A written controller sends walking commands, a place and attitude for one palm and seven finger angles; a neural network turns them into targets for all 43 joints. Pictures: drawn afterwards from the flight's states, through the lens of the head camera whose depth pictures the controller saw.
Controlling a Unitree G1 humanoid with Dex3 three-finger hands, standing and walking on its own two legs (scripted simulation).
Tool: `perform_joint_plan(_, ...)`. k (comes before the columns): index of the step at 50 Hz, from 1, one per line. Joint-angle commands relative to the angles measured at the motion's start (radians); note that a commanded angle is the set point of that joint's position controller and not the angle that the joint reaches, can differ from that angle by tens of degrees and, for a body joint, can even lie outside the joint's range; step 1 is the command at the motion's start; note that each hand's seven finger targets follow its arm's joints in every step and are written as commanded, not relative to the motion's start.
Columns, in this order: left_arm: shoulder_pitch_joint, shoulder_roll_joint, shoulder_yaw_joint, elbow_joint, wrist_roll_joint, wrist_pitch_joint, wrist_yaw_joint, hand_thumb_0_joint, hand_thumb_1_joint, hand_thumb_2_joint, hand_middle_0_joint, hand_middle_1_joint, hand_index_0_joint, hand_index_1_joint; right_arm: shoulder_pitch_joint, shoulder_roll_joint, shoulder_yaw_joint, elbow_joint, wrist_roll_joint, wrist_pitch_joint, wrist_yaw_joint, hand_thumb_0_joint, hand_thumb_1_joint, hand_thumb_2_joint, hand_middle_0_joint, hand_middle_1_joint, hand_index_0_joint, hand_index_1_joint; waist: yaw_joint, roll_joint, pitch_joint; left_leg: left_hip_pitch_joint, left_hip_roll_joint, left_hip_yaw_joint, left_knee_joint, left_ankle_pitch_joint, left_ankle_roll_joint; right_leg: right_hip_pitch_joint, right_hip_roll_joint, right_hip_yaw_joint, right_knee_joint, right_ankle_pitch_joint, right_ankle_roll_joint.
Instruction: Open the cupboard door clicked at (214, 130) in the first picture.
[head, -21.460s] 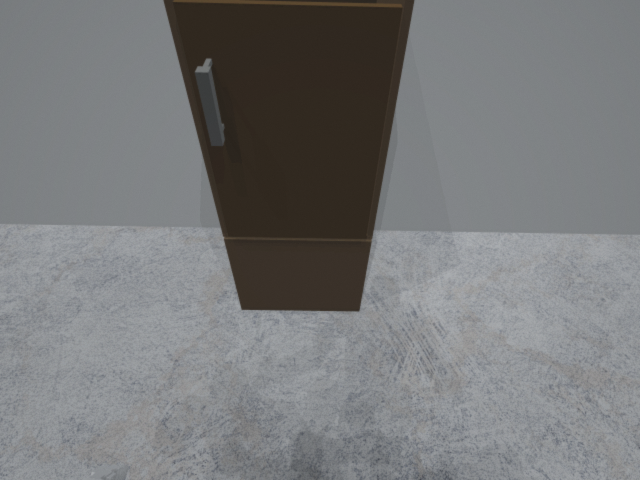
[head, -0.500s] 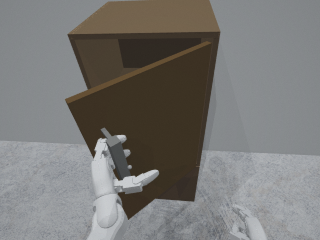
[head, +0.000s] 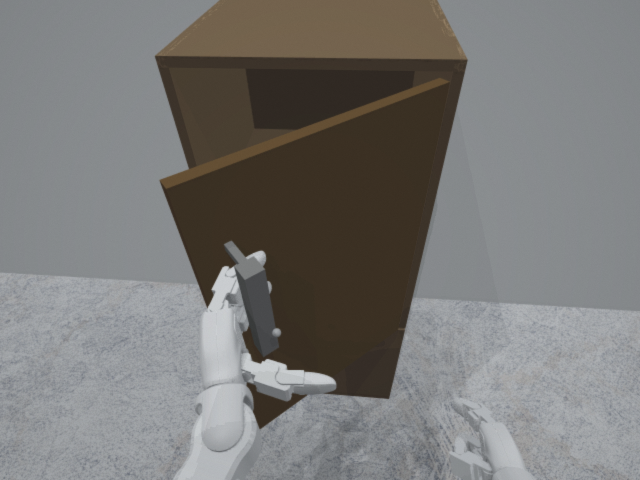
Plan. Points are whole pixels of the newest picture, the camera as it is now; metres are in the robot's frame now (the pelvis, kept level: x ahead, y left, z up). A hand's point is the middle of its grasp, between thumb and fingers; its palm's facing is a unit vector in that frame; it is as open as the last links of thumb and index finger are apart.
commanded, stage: slide the hand sideways off the handle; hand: left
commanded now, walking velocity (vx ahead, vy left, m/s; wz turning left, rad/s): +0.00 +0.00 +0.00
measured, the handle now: (250, 299) +0.30 +0.11 +0.10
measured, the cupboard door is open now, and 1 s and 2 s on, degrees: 42 44 44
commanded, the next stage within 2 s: draw the hand back to the body in 1.14 s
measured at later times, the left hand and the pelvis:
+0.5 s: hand (263, 368) +0.21 +0.08 +0.11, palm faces -0.10 -0.99 +0.02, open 16.2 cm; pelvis -0.01 +0.02 +0.00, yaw -3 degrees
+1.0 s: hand (210, 416) +0.16 +0.12 +0.10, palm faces -0.03 -1.00 -0.03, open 16.3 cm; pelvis +0.00 +0.00 -0.01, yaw -1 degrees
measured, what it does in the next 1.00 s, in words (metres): stands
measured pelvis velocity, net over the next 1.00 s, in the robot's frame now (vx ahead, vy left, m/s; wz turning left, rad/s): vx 0.00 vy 0.00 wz -0.02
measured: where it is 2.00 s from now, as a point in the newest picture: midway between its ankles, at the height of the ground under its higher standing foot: outside the picture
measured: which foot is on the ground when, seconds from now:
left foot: down 0.00-1.00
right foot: down 0.00-1.00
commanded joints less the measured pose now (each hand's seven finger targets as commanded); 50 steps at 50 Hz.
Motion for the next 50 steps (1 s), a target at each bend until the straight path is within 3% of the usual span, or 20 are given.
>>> perform_joint_plan(1,-0.240,0.088,-0.072,-0.263,-0.031,-0.172,-0.356,0.000,-0.500,0.300,-0.150,-0.300,-0.150,-0.300,-0.088,-0.095,-0.035,-0.204,0.024,-0.074,-0.026,0.000,-0.900,-0.900,0.200,0.300,0.200,0.300,-0.048,-0.056,-0.136,0.200,0.012,-0.030,-0.060,0.194,0.036,-0.142,-0.045,0.090,-0.120,0.381,0.042)
perform_joint_plan(2,-0.255,0.073,-0.083,-0.282,-0.068,-0.180,-0.407,0.000,-0.500,0.300,-0.150,-0.300,-0.150,-0.300,-0.078,-0.096,-0.032,-0.218,0.034,-0.085,-0.028,0.000,-0.900,-0.900,0.200,0.300,0.200,0.300,-0.049,-0.010,-0.152,0.217,0.017,-0.034,-0.065,0.188,0.034,-0.147,-0.043,0.085,-0.116,0.357,0.037)
perform_joint_plan(4,-0.213,0.040,-0.061,-0.254,-0.126,-0.178,-0.436,0.000,-0.500,0.300,-0.150,-0.300,-0.150,-0.300,-0.077,-0.089,-0.024,-0.238,0.044,-0.114,-0.031,0.000,-0.900,-0.900,0.200,0.300,0.200,0.300,-0.039,-0.044,-0.131,0.204,0.024,-0.047,-0.081,0.135,0.028,-0.167,-0.029,0.058,-0.122,0.276,0.036)
perform_joint_plan(6,-0.178,0.046,-0.001,-0.229,-0.164,-0.163,-0.408,0.000,-0.500,0.300,-0.150,-0.300,-0.150,-0.300,-0.084,-0.095,-0.024,-0.243,0.048,-0.136,-0.033,0.000,-0.900,-0.900,0.200,0.300,0.200,0.300,-0.023,-0.100,-0.107,0.172,0.030,-0.057,-0.096,0.077,0.022,-0.181,-0.021,0.045,-0.136,0.200,0.041)
perform_joint_plan(7,-0.161,0.058,0.026,-0.207,-0.166,-0.157,-0.386,0.000,-0.500,0.300,-0.150,-0.300,-0.150,-0.300,-0.089,-0.099,-0.021,-0.238,0.049,-0.141,-0.031,0.000,-0.900,-0.900,0.200,0.300,0.200,0.300,-0.014,-0.101,-0.086,0.156,0.032,-0.061,-0.109,0.049,0.019,-0.182,-0.020,0.039,-0.142,0.156,0.038)
perform_joint_plan(11,-0.151,0.066,0.031,-0.234,-0.119,-0.149,-0.312,0.000,-0.500,0.300,-0.150,-0.300,-0.150,-0.300,-0.088,-0.100,-0.021,-0.246,0.039,-0.153,-0.017,0.000,-0.900,-0.900,0.200,0.300,0.200,0.300,-0.012,-0.104,-0.083,0.142,0.034,-0.057,-0.114,0.020,0.021,-0.199,-0.019,0.040,-0.135,0.113,0.039)
perform_joint_plan(12,-0.139,0.098,0.056,-0.240,-0.105,-0.149,-0.302,0.000,-0.500,0.300,-0.150,-0.300,-0.150,-0.300,-0.085,-0.103,-0.025,-0.244,0.039,-0.153,-0.014,0.000,-0.900,-0.900,0.200,0.300,0.200,0.300,-0.004,-0.083,-0.094,0.141,0.035,-0.054,-0.115,0.017,0.019,-0.190,-0.019,0.045,-0.135,0.105,0.035)
perform_joint_plan(16,-0.082,0.089,0.050,-0.276,-0.097,-0.143,-0.296,0.000,-0.500,0.300,-0.150,-0.300,-0.150,-0.300,-0.089,-0.097,-0.019,-0.260,0.036,-0.148,-0.004,0.000,-0.900,-0.900,0.200,0.300,0.200,0.300,0.001,-0.047,-0.084,0.133,0.035,-0.040,-0.114,0.016,0.018,-0.189,-0.018,0.046,-0.131,0.103,0.032)
perform_joint_plan(17,-0.056,0.115,0.079,-0.269,-0.098,-0.140,-0.294,0.000,-0.500,0.300,-0.150,-0.300,-0.150,-0.300,-0.083,-0.100,-0.021,-0.259,0.036,-0.146,-0.003,0.000,-0.900,-0.900,0.200,0.300,0.200,0.300,0.009,-0.068,-0.081,0.120,0.037,-0.043,-0.117,0.013,0.017,-0.175,-0.017,0.047,-0.136,0.097,0.030)
perform_joint_plan(19,-0.036,0.101,0.066,-0.295,-0.099,-0.136,-0.296,0.000,-0.500,0.300,-0.150,-0.300,-0.150,-0.300,-0.088,-0.100,-0.019,-0.269,0.034,-0.141,-0.002,0.000,-0.900,-0.900,0.200,0.300,0.200,0.300,0.004,-0.056,-0.073,0.124,0.038,-0.036,-0.114,0.022,0.018,-0.183,-0.017,0.046,-0.135,0.105,0.032)
perform_joint_plan(21,0.003,0.129,0.101,-0.316,-0.104,-0.138,-0.297,0.000,-0.500,0.300,-0.150,-0.300,-0.150,-0.300,-0.077,-0.102,-0.022,-0.272,0.034,-0.142,-0.003,0.000,-0.900,-0.900,0.200,0.300,0.200,0.300,0.008,-0.055,-0.082,0.123,0.038,-0.031,-0.106,0.039,0.018,-0.177,-0.014,0.050,-0.132,0.123,0.032)
perform_joint_plan(22,0.042,0.131,0.103,-0.330,-0.105,-0.136,-0.301,0.000,-0.500,0.300,-0.150,-0.300,-0.150,-0.300,-0.075,-0.102,-0.023,-0.276,0.033,-0.142,-0.001,0.000,-0.900,-0.900,0.200,0.300,0.200,0.300,0.015,-0.049,-0.090,0.124,0.039,-0.031,-0.104,0.056,0.019,-0.165,-0.013,0.047,-0.128,0.142,0.031)
perform_joint_plan(23,0.071,0.139,0.114,-0.348,-0.111,-0.140,-0.305,0.000,-0.500,0.300,-0.150,-0.300,-0.150,-0.300,-0.071,-0.101,-0.024,-0.282,0.035,-0.144,-0.001,0.000,-0.900,-0.900,0.200,0.300,0.200,0.300,0.013,-0.069,-0.091,0.120,0.037,-0.025,-0.096,0.069,0.020,-0.166,-0.013,0.050,-0.126,0.163,0.033)
perform_joint_plan(31,0.197,0.160,0.123,-0.457,-0.132,-0.189,-0.359,0.000,-0.500,0.300,-0.150,-0.300,-0.150,-0.300,-0.024,-0.112,-0.034,-0.302,0.036,-0.175,-0.003,0.000,-0.900,-0.900,0.200,0.300,0.200,0.300,-0.009,-0.043,-0.079,0.099,0.033,-0.025,-0.047,0.096,0.024,-0.214,-0.009,0.048,-0.090,0.214,0.041)
perform_joint_plan(34,0.288,0.189,0.154,-0.469,-0.150,-0.206,-0.388,0.000,-0.500,0.300,-0.150,-0.300,-0.150,-0.300,-0.003,-0.116,-0.038,-0.310,0.038,-0.192,-0.006,0.000,-0.900,-0.900,0.200,0.300,0.200,0.300,-0.003,-0.055,-0.088,0.071,0.027,-0.022,-0.026,0.101,0.026,-0.208,-0.012,0.058,-0.079,0.238,0.046)
perform_joint_plan(39,0.327,0.196,0.159,-0.503,-0.174,-0.234,-0.442,0.000,-0.500,0.300,-0.150,-0.300,-0.150,-0.300,0.018,-0.122,-0.043,-0.319,0.043,-0.223,-0.016,0.000,-0.900,-0.900,0.200,0.300,0.200,0.300,-0.012,-0.063,-0.078,0.044,0.021,-0.026,0.005,0.092,0.028,-0.236,-0.017,0.065,-0.068,0.244,0.055)
perform_joint_plan(45,0.403,0.264,0.257,-0.506,-0.206,-0.248,-0.492,0.000,-0.500,0.300,-0.150,-0.300,-0.150,-0.300,0.027,-0.120,-0.051,-0.315,0.048,-0.242,-0.031,0.000,-0.900,-0.900,0.200,0.300,0.200,0.300,-0.004,-0.089,-0.090,-0.010,0.012,-0.024,0.049,0.099,0.028,-0.221,-0.034,0.106,-0.065,0.314,0.076)
perform_joint_plan(50,0.450,0.274,0.310,-0.503,-0.258,-0.271,-0.543,0.000,-0.500,0.300,-0.150,-0.300,-0.150,-0.300,0.024,-0.116,-0.054,-0.307,0.058,-0.255,-0.042,0.000,-0.900,-0.900,0.200,0.300,0.200,0.300,0.000,-0.077,-0.080,-0.036,0.007,-0.028,0.076,0.099,0.024,-0.224,-0.044,0.127,-0.070,0.343,0.089)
